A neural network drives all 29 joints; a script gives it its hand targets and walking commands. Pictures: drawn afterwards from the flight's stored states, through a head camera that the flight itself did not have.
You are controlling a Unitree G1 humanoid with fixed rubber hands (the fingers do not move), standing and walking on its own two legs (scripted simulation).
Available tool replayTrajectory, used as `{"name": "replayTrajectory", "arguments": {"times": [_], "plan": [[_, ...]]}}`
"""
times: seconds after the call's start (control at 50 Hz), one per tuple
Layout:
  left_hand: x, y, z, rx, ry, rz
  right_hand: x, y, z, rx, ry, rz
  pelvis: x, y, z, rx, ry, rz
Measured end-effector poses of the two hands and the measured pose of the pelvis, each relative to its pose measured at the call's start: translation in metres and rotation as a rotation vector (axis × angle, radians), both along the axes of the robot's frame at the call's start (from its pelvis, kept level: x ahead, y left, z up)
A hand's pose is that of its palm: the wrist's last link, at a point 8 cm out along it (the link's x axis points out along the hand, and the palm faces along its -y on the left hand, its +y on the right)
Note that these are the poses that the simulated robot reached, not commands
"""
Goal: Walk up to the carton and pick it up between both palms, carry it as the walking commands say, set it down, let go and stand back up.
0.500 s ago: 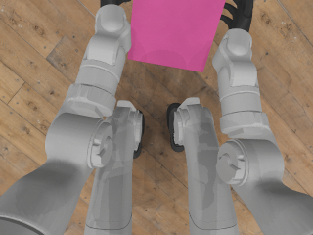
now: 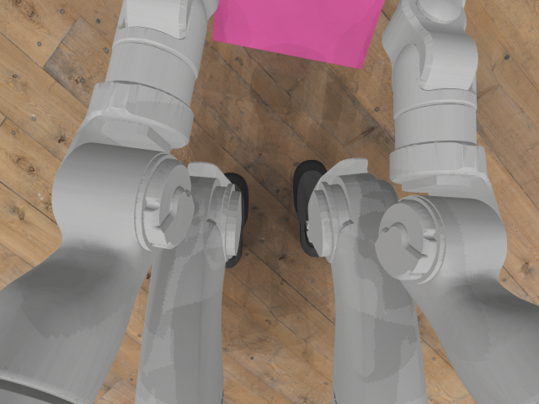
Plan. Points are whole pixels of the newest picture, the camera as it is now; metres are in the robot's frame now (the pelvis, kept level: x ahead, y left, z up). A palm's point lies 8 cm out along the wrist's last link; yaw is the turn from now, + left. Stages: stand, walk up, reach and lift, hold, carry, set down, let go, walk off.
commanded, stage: set down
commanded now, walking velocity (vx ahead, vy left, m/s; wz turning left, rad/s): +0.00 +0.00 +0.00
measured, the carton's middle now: out of the picture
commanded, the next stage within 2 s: none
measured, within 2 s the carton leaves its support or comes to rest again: rests again in 0.96 s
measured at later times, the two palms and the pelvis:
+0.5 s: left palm out of the picture +0.60 +0.08 -0.19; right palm out of the picture +0.56 -0.17 -0.19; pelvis +0.03 +0.00 -0.03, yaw +0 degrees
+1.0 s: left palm out of the picture +0.62 +0.09 -0.20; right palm out of the picture +0.57 -0.18 -0.20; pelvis +0.04 +0.00 -0.04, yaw +0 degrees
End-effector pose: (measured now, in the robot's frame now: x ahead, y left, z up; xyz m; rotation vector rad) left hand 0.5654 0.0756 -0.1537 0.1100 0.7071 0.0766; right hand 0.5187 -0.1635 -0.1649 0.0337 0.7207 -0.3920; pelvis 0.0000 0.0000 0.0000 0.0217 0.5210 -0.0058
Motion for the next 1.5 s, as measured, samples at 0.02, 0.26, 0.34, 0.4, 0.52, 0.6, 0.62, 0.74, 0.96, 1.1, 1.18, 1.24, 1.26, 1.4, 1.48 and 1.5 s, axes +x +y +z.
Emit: {"name": "replayTrajectory", "arguments": {"times": [0.02, 0.26, 0.34, 0.4, 0.52, 0.6, 0.62, 0.74, 0.96, 1.1, 1.18, 1.24, 1.26, 1.4, 1.48, 1.5], "plan": [[0.001, 0.000, -0.006, -0.001, 0.006, 0.001, 0.001, 0.000, -0.006, -0.001, 0.006, 0.002, 0.002, 0.000, -0.002, 0.000, 0.008, 0.000], [0.030, 0.002, -0.020, -0.010, -0.003, -0.019, 0.028, -0.002, -0.017, 0.002, -0.015, 0.040, 0.021, 0.002, -0.019, -0.008, 0.057, 0.004], [0.034, 0.007, -0.027, -0.024, -0.010, -0.018, 0.034, -0.001, -0.021, 0.038, -0.028, 0.070, 0.024, 0.002, -0.025, -0.010, 0.076, 0.008], [0.036, 0.008, -0.029, -0.038, -0.022, -0.022, 0.036, -0.003, -0.023, 0.052, -0.034, 0.076, 0.026, 0.003, -0.029, -0.012, 0.085, 0.011], [0.038, 0.008, -0.032, -0.058, -0.031, -0.025, 0.038, -0.005, -0.025, 0.061, -0.040, 0.094, 0.027, 0.003, -0.034, -0.015, 0.092, 0.012], [0.039, 0.009, -0.034, -0.082, -0.033, -0.028, 0.040, -0.007, -0.026, 0.077, -0.046, 0.114, 0.027, 0.003, -0.036, -0.016, 0.095, 0.013], [0.039, 0.009, -0.034, -0.085, -0.034, -0.029, 0.041, -0.007, -0.027, 0.079, -0.047, 0.120, 0.027, 0.003, -0.037, -0.016, 0.096, 0.013], [0.043, 0.010, -0.038, -0.115, -0.041, -0.038, 0.044, -0.010, -0.030, 0.097, -0.054, 0.140, 0.030, 0.003, -0.039, -0.016, 0.102, 0.014], [0.051, 0.010, -0.045, -0.128, -0.053, -0.056, 0.052, -0.012, -0.037, 0.101, -0.064, 0.142, 0.037, 0.004, -0.041, -0.018, 0.121, 0.012], [0.056, 0.009, -0.050, -0.131, -0.065, -0.059, 0.057, -0.014, -0.041, 0.103, -0.071, 0.145, 0.042, 0.003, -0.043, -0.016, 0.127, 0.010], [0.059, 0.009, -0.052, -0.139, -0.068, -0.059, 0.059, -0.014, -0.044, 0.106, -0.074, 0.148, 0.044, 0.003, -0.044, -0.016, 0.131, 0.009], [0.060, 0.009, -0.054, -0.144, -0.072, -0.058, 0.061, -0.015, -0.045, 0.107, -0.076, 0.150, 0.045, 0.003, -0.045, -0.016, 0.134, 0.009], [0.060, 0.009, -0.055, -0.146, -0.073, -0.059, 0.061, -0.015, -0.045, 0.107, -0.076, 0.152, 0.046, 0.003, -0.046, -0.016, 0.135, 0.009], [0.062, 0.009, -0.057, -0.147, -0.081, -0.063, 0.063, -0.016, -0.047, 0.112, -0.081, 0.155, 0.047, 0.003, -0.047, -0.016, 0.141, 0.008], [0.062, 0.009, -0.057, -0.158, -0.084, -0.063, 0.063, -0.016, -0.048, 0.115, -0.083, 0.158, 0.047, 0.003, -0.047, -0.016, 0.141, 0.007], [0.062, 0.009, -0.057, -0.156, -0.086, -0.066, 0.063, -0.016, -0.048, 0.118, -0.085, 0.157, 0.047, 0.003, -0.047, -0.016, 0.141, 0.007]]}}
